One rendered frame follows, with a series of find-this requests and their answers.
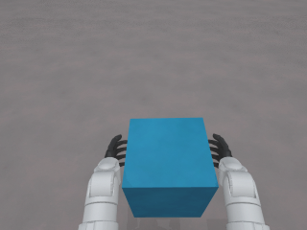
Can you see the robot right forearm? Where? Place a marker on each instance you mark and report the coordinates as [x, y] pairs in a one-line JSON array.
[[241, 199]]

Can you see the robot left forearm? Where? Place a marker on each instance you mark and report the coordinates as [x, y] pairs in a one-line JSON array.
[[101, 201]]

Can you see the carton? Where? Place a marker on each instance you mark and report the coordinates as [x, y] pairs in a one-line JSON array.
[[169, 170]]

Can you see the robot right hand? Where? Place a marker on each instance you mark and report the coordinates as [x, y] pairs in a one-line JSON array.
[[222, 149]]

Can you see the robot left hand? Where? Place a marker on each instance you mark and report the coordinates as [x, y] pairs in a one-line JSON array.
[[112, 150]]

